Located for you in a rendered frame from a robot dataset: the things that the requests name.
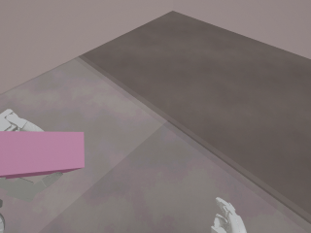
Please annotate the left robot hand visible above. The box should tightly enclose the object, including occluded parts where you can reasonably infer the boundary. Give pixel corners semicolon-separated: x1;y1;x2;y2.
0;109;63;202

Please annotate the right robot hand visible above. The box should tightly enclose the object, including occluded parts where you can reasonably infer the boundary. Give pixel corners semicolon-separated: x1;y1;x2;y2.
211;197;247;233

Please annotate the sponge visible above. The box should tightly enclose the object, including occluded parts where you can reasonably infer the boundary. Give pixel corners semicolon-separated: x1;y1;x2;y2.
0;131;85;179

